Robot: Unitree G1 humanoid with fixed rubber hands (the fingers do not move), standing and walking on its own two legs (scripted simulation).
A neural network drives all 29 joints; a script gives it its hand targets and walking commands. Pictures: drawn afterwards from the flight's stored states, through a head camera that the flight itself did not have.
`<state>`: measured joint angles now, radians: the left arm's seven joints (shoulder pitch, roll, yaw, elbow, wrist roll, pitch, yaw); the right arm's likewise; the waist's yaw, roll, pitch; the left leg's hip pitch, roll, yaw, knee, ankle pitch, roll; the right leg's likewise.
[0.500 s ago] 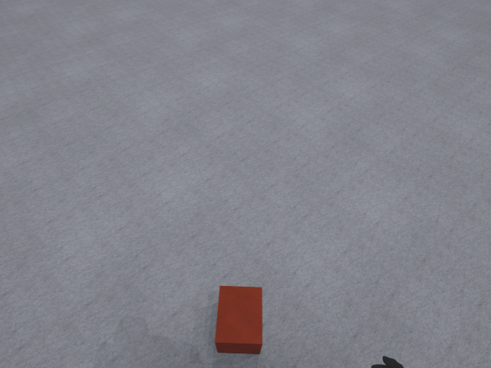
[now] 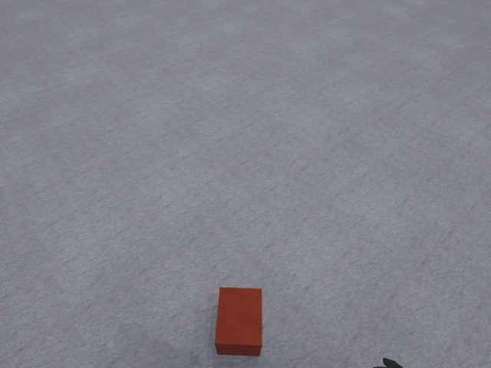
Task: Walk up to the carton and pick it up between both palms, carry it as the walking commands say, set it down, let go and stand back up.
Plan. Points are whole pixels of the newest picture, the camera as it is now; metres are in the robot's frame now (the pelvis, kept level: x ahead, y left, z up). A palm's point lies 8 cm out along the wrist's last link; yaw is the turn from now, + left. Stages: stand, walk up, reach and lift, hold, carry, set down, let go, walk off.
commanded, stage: walk up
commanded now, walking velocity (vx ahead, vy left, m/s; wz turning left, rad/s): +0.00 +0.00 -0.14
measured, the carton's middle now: (239, 321) +0.39 +0.03 -0.68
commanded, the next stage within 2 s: none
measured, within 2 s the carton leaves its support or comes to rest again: neither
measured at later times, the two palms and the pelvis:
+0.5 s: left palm out of the picture +0.08 +0.24 -0.12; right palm out of the picture +0.10 -0.25 -0.10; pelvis +0.00 +0.00 +0.00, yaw +0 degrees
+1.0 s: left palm out of the picture +0.09 +0.22 -0.11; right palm out of the picture +0.08 -0.26 -0.12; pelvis +0.00 -0.02 +0.00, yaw -4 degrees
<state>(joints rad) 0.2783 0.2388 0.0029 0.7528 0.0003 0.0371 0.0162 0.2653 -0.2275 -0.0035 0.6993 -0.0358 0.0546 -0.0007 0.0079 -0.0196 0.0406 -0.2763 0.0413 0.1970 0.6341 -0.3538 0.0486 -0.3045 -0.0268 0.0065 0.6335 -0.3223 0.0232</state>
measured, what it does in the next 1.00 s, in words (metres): stands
